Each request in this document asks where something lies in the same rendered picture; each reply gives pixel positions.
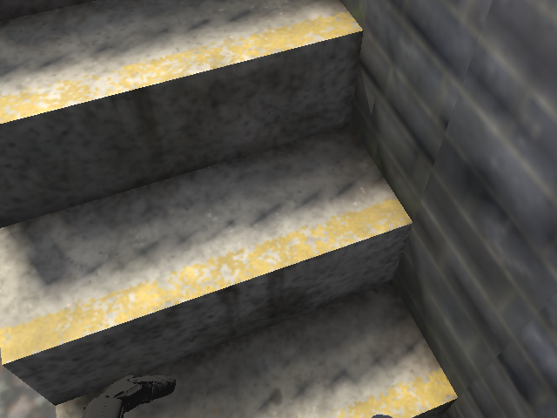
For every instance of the robot left hand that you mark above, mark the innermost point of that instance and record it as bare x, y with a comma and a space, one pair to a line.
127, 393

